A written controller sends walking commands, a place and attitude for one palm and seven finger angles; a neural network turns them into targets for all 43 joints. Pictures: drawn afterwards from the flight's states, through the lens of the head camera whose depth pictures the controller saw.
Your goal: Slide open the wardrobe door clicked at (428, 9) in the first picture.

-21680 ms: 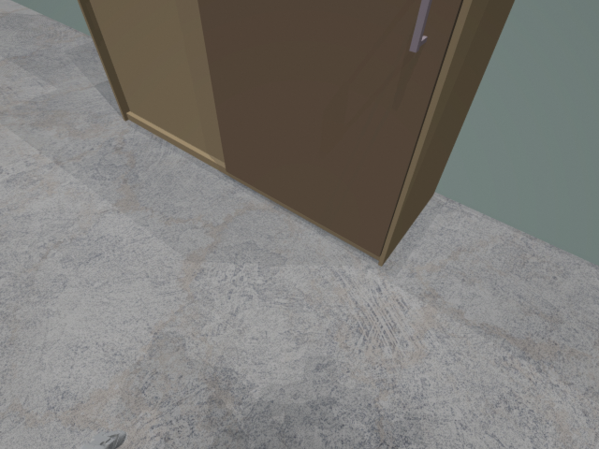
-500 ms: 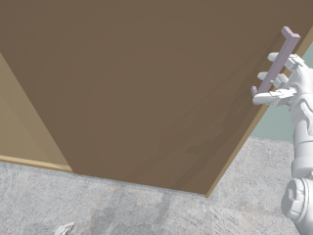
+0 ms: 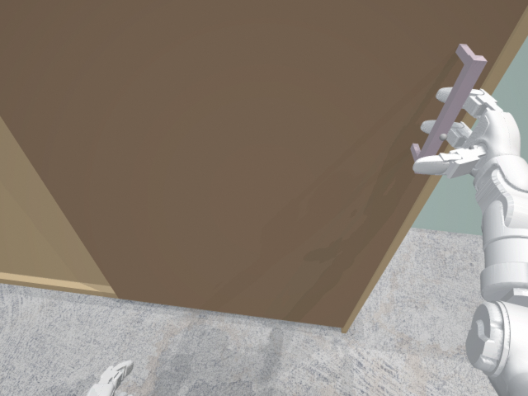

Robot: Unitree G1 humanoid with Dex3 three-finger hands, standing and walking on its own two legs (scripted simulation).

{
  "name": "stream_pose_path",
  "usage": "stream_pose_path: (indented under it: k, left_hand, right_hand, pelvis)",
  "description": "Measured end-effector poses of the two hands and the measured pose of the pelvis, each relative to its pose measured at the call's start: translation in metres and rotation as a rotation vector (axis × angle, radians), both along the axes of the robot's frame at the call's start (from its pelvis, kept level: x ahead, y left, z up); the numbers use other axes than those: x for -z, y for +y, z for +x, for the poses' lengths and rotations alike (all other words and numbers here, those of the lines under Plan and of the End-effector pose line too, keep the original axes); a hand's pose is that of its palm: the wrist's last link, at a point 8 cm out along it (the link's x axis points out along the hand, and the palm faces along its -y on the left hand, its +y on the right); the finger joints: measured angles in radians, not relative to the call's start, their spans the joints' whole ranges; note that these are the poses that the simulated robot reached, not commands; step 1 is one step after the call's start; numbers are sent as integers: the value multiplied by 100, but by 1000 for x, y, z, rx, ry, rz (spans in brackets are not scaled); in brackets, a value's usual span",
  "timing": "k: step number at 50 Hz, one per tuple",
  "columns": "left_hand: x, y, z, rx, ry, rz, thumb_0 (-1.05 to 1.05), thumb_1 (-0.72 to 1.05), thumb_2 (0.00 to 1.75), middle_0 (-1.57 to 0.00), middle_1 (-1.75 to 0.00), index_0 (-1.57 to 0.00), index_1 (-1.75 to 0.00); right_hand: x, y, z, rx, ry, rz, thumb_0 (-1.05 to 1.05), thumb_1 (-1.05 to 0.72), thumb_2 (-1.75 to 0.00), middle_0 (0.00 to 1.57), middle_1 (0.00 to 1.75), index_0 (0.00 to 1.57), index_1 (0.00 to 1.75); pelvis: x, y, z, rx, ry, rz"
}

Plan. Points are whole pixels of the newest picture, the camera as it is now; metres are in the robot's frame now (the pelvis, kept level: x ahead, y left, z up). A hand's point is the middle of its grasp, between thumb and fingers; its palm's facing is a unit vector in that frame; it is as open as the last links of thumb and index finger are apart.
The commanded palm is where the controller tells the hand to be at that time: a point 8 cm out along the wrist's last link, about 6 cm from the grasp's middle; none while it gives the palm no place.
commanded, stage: slide the fingers in behind the handle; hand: right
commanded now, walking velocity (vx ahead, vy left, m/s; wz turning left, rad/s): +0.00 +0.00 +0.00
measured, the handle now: (440, 114) +0.50 -0.21 +0.22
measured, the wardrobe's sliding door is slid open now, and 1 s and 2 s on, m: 0.00 0.00 0.00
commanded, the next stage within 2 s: grip the handle and tug to test in 0.08 s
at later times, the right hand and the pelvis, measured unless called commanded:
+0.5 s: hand (444, 136) +0.44 -0.20 +0.22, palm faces +0.05 +1.00 +0.01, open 11.5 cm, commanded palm +0.41 -0.25 +0.22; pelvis +0.00 +0.00 +0.00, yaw +0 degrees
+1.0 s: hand (440, 135) +0.44 -0.20 +0.22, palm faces +0.07 +1.00 +0.00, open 6.3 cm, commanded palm +0.41 -0.24 +0.22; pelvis +0.01 +0.00 +0.00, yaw +0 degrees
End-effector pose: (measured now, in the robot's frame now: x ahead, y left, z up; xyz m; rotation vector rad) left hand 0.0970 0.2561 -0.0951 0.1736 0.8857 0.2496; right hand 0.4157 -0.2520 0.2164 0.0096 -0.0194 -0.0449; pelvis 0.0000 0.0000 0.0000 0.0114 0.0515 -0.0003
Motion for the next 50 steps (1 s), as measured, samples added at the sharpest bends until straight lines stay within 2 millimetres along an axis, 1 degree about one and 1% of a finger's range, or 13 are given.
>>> stream_pose_path:
  k: [5,11,16,20,25,42,50]
  left_hand:
    - [1,-2,-2,2,9,-1,1,90,90,-20,-30,-20,-30]
    - [2,-1,-9,-7,22,1,1,90,90,-20,-30,-20,-30]
    - [3,2,-15,-17,35,4,1,90,90,-20,-30,-20,-30]
    - [3,4,-17,-22,38,6,1,90,90,-20,-30,-20,-30]
    - [2,5,-16,-25,30,7,1,90,90,-20,-30,-20,-30]
    - [-1,3,2,-13,-1,-2,1,90,90,-20,-30,-20,-30]
    - [0,0,13,3,1,-8,1,90,90,-20,-30,-20,-30]
  right_hand:
    - [2,0,2,9,16,7,-1,50,-30,30,120,30,120]
    - [0,0,4,7,1,0,-1,50,-30,30,120,30,120]
    - [1,1,4,2,1,4,-1,44,-33,30,121,31,121]
    - [1,0,2,6,1,1,-1,32,-38,32,123,32,122]
    - [0,0,-1,8,-9,4,-1,13,-46,34,126,33,124]
    - [-1,2,0,28,-7,-5,1,-64,-79,35,133,33,132]
    - [-1,4,0,23,-4,-9,1,-66,-81,32,135,30,135]
  pelvis:
    - [0,0,-1,1,1,0]
    - [0,-1,-1,-1,2,1]
    - [0,-1,-1,-4,3,1]
    - [-1,0,-1,-5,1,0]
    - [-1,0,-1,-8,-3,0]
    - [-2,1,4,-8,-3,-2]
    - [-2,1,9,-3,-3,-5]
